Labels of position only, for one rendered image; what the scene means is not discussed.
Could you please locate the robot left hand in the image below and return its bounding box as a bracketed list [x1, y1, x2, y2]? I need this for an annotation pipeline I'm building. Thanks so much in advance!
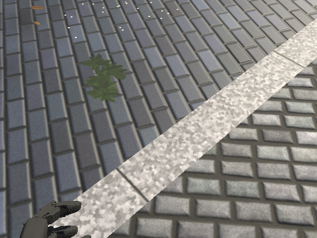
[20, 200, 91, 238]

